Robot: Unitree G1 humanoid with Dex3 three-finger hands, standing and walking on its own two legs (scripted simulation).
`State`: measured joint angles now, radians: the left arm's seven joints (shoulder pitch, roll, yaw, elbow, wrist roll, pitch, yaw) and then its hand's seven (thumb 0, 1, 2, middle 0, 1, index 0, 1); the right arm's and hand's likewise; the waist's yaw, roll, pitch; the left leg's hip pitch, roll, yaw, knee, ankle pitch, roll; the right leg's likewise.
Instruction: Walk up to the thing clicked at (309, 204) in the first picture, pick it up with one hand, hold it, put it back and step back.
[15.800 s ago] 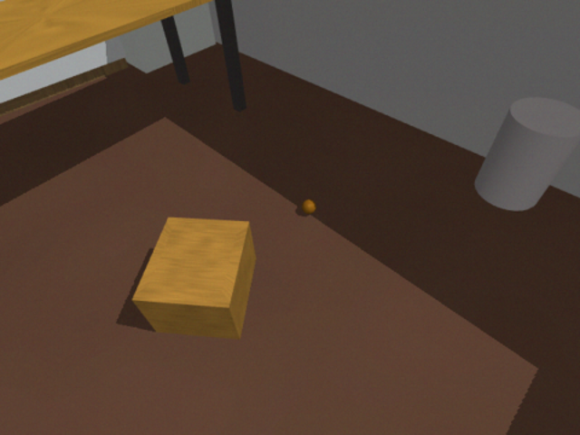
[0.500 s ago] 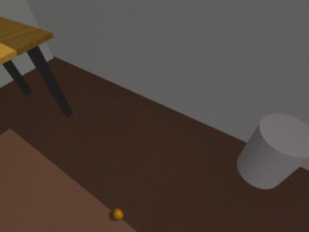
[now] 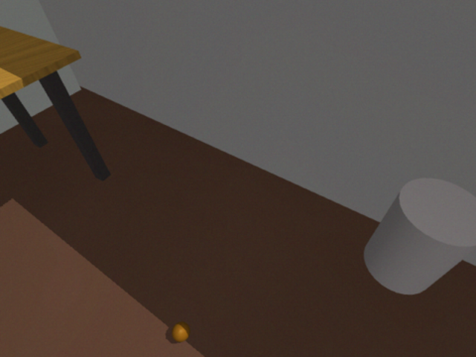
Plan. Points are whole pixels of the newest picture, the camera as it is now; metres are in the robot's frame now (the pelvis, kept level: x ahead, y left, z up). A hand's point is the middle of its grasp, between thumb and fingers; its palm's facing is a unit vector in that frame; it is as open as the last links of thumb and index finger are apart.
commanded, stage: stand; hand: left
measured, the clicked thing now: (181, 331) +0.35 +0.27 -0.75
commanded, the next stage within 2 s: walk up in 0.08 s
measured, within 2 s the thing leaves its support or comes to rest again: neither
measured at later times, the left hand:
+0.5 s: hand out of the picture +0.01 +0.33 -0.16, palm faces -0.01 -0.89 -0.46, open 7.3 cm
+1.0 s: hand out of the picture -0.03 +0.32 -0.16, palm faces -0.01 -0.93 -0.38, open 7.3 cm
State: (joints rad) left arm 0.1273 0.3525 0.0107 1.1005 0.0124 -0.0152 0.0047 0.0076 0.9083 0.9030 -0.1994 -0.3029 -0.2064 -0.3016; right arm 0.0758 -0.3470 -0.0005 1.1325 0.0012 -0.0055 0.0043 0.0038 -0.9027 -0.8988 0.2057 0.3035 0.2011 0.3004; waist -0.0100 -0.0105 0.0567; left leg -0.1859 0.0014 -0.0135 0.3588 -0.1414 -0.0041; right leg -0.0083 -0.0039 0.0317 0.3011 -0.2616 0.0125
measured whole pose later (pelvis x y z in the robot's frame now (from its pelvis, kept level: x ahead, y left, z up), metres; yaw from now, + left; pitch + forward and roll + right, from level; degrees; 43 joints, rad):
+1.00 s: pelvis -0.11 +0.05 -0.02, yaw +1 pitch -4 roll -1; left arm 0.17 0.39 0.07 0.94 0.04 0.02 -0.02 0.01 0.91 0.90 -0.20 -0.30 -0.21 -0.30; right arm 0.17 -0.40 -0.05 0.92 0.00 0.00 -0.03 0.00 -0.90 -0.90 0.21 0.30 0.20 0.30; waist -0.01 0.02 0.14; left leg -0.27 0.04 -0.06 0.72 -0.43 -0.01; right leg -0.21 0.04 -0.01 0.59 -0.30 -0.03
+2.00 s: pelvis -0.09 +0.03 +0.00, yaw +1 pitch -2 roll +0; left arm 0.10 0.35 0.04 1.08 0.01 0.00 -0.02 0.01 0.91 0.90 -0.20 -0.30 -0.21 -0.30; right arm 0.14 -0.36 -0.01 1.07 -0.01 -0.03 -0.01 0.00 -0.90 -0.90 0.21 0.30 0.20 0.30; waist 0.00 -0.01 0.05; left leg -0.08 0.03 0.01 0.35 -0.23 -0.02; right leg -0.12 0.04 -0.01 0.36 -0.20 -0.04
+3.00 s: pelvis -0.10 +0.03 +0.00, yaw +1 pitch -2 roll +0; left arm 0.09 0.35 0.01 1.14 0.01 -0.02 0.00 0.01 0.91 0.90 -0.20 -0.30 -0.21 -0.30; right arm 0.11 -0.35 0.01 1.13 -0.01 -0.01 0.00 0.00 -0.90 -0.90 0.21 0.30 0.20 0.30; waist 0.00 0.01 0.05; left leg -0.08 0.02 0.01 0.29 -0.19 -0.01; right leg -0.11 0.03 0.00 0.30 -0.15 -0.03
